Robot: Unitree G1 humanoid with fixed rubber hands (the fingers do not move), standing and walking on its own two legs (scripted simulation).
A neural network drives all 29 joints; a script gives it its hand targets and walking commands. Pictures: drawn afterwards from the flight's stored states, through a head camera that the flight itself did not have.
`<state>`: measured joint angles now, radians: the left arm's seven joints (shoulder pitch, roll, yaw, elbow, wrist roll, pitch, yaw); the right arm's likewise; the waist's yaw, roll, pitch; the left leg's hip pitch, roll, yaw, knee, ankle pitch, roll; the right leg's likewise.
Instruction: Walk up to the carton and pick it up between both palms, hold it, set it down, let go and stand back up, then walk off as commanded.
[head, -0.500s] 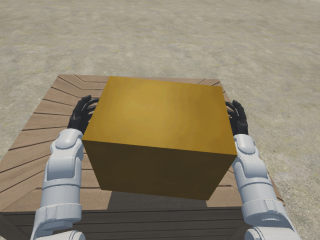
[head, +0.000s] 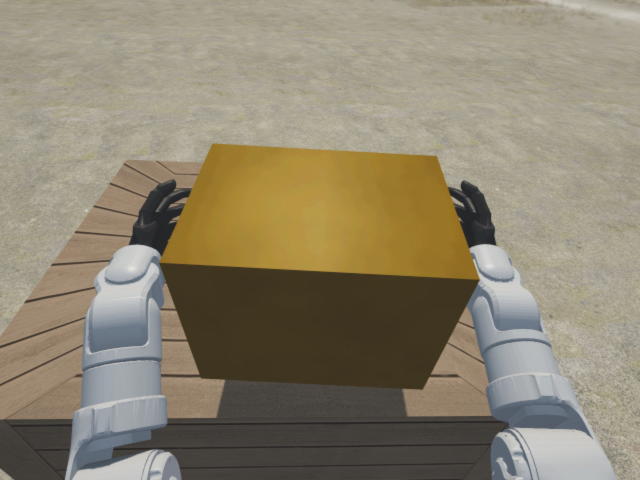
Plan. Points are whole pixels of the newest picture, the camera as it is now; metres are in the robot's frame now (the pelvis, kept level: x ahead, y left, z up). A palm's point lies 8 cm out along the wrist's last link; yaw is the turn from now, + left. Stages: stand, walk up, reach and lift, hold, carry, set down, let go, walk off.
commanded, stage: reach and lift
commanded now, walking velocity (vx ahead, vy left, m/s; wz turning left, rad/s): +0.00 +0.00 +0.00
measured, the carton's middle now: (318, 267) +0.37 -0.01 +0.11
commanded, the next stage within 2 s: hold in 0.48 s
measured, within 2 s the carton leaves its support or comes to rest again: neither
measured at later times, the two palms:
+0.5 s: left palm (147, 238) +0.35 +0.19 +0.18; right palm (477, 228) +0.36 -0.20 +0.19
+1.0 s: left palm (136, 237) +0.34 +0.20 +0.20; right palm (477, 221) +0.36 -0.20 +0.20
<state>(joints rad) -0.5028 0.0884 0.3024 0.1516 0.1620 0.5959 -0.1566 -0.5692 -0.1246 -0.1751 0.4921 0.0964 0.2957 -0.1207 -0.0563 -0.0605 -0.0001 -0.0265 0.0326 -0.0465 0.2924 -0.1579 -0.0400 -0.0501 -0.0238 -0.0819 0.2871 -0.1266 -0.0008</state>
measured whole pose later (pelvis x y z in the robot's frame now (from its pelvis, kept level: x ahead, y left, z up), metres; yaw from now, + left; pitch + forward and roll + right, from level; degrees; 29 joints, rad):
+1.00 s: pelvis +0.00 +0.00 +0.00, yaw +0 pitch -6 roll +0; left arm -0.50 0.08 0.31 -0.02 0.17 0.77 -0.14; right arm -0.63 -0.17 -0.13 0.44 0.17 0.43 -0.12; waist -0.05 -0.05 -0.03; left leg -0.04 0.04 -0.05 0.32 -0.17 -0.05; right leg -0.05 -0.01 -0.07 0.29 -0.13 -0.01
